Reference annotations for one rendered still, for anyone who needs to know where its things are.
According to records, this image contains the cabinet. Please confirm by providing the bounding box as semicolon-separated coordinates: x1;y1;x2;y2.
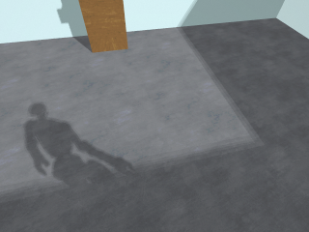
78;0;128;53

